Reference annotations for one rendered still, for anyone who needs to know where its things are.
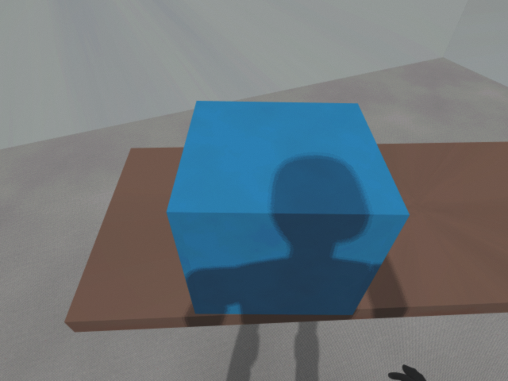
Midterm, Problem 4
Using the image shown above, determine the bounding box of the table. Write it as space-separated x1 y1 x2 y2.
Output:
64 142 508 332

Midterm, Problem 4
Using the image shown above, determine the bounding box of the carton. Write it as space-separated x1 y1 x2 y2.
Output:
167 101 410 315

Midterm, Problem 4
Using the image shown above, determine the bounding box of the robot right hand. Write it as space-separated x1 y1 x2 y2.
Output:
388 364 426 381

